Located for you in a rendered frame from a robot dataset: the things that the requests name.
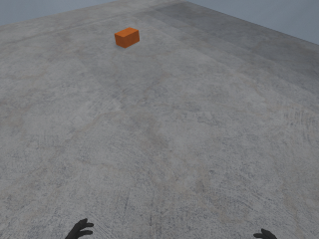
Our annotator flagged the robot right hand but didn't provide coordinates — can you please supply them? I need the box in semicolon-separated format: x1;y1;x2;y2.
253;228;277;239

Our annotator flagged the robot left hand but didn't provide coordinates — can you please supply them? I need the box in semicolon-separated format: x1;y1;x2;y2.
65;218;94;239

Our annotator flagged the carton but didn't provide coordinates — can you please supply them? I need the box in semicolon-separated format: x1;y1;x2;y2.
114;27;140;48

